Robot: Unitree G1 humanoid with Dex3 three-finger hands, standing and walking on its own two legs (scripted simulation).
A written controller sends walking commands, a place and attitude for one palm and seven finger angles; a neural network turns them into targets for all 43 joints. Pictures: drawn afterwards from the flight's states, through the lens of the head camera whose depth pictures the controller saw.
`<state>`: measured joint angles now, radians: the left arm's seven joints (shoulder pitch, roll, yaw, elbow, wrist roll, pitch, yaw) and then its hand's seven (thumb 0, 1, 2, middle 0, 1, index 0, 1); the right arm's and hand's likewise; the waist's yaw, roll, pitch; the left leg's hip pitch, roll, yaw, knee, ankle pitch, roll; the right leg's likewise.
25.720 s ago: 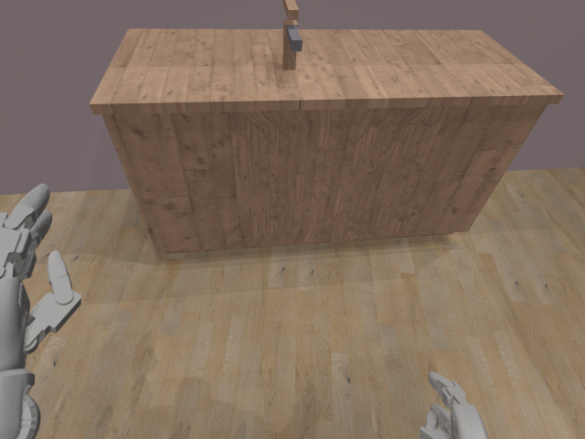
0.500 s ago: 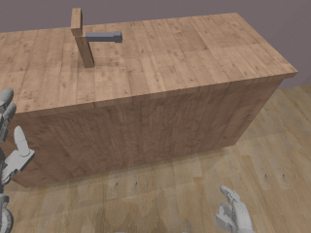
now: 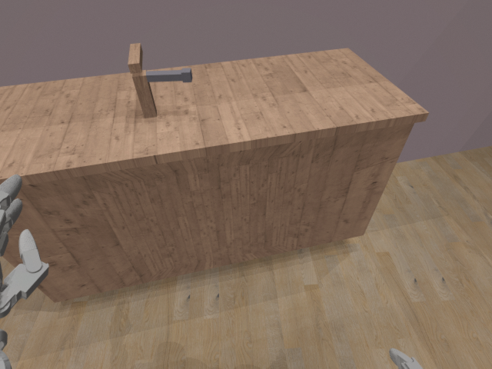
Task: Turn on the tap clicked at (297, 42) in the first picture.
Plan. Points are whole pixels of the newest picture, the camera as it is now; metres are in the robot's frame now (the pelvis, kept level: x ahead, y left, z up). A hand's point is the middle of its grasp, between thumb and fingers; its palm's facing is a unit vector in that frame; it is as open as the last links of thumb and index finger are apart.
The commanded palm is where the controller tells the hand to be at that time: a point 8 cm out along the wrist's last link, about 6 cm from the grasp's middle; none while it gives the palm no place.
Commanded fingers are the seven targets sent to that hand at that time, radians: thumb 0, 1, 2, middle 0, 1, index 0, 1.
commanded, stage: stop stepping back and stand still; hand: left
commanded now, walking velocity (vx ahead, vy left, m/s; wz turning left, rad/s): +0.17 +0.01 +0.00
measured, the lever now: (186, 75) +0.82 +0.18 +0.11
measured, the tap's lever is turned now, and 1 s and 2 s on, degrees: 79 79 79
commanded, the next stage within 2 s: stand and check the lever's angle in 0.40 s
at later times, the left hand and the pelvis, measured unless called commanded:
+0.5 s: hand (43, 267) +0.20 +0.24 +0.17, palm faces +0.44 -0.79 -0.42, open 7.4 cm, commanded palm +0.15 +0.26 +0.18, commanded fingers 0.00 0.90 0.90 -0.20 -0.30 -0.20 -0.30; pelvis -0.02 -0.02 +0.01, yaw -1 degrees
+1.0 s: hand (82, 264) +0.22 +0.21 +0.15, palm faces +0.36 -0.84 -0.40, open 7.4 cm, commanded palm +0.16 +0.25 +0.18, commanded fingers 0.00 0.90 0.90 -0.20 -0.30 -0.20 -0.30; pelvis +0.00 -0.03 +0.01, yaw -1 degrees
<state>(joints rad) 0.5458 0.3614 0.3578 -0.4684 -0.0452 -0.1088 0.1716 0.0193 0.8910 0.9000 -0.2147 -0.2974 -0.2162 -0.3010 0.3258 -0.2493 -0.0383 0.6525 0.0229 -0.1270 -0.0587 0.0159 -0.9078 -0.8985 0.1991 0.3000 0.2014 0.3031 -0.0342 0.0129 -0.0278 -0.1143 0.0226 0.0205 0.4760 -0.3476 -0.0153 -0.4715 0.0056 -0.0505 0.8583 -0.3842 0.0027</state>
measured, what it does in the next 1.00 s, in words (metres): steps on the spot: left foot, then right foot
